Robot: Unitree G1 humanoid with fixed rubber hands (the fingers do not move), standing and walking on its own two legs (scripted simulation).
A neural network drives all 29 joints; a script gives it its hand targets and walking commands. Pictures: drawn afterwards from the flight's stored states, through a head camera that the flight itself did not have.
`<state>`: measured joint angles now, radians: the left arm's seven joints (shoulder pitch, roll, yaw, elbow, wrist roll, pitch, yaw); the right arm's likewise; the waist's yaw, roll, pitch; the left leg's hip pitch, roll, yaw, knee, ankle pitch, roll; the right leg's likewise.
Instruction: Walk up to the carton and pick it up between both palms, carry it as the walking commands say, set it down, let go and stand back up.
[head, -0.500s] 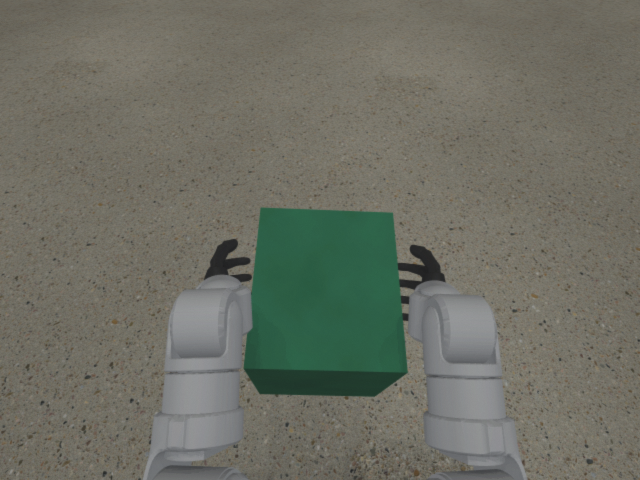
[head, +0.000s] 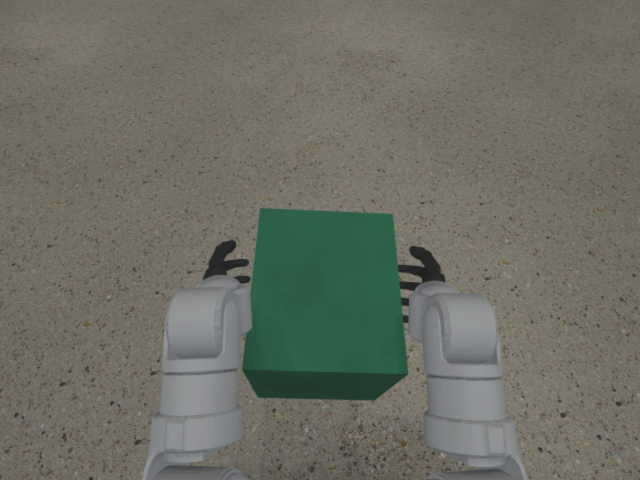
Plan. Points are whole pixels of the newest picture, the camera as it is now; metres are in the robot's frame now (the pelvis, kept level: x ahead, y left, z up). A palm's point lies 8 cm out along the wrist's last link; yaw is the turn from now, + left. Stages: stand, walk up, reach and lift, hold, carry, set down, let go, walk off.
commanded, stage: carry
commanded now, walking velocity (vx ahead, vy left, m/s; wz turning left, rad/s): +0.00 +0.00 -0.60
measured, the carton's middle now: (321, 311) +0.34 +0.00 -0.01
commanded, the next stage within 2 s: none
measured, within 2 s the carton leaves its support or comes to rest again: neither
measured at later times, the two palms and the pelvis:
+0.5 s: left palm (277, 295) +0.31 +0.06 +0.08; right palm (498, 347) +0.24 -0.18 +0.08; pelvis -0.03 +0.02 +0.00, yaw -16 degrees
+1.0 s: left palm (388, 310) +0.28 -0.07 +0.10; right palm out of the picture +0.14 -0.27 +0.09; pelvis -0.05 +0.01 +0.01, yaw -34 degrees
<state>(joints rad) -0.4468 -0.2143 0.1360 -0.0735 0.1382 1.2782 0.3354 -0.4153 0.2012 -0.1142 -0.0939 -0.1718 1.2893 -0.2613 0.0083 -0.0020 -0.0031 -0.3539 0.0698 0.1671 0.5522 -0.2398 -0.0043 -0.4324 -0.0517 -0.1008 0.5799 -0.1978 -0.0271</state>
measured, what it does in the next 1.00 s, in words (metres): steps on the spot, turning right: right foot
